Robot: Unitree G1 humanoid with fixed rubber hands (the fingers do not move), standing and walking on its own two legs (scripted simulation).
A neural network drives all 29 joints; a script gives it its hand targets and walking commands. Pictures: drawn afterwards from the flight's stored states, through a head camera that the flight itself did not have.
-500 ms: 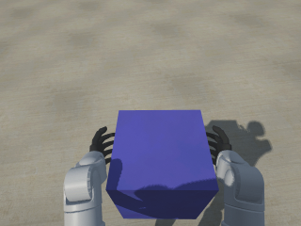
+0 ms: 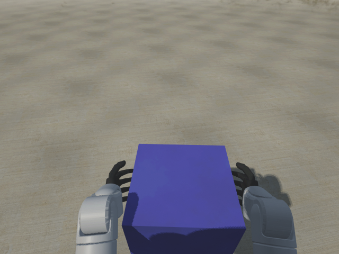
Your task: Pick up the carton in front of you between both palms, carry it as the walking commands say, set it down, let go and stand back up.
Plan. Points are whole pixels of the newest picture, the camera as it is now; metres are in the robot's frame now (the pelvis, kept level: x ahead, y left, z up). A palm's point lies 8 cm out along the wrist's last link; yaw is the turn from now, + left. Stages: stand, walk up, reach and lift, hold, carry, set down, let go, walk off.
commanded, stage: carry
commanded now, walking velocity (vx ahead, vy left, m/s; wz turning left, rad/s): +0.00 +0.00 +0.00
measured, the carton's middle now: (180, 209) +0.26 +0.00 +0.01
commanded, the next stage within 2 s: hold in 0.90 s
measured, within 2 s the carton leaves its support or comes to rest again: neither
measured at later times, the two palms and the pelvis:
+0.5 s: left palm (114, 213) +0.23 +0.15 +0.05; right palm (251, 215) +0.23 -0.15 +0.05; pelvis -0.05 +0.00 +0.00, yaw +0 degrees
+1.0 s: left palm (117, 217) +0.22 +0.14 +0.04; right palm (255, 220) +0.22 -0.16 +0.05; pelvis -0.06 +0.00 +0.01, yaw -4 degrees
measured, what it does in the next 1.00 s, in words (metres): shifts its weight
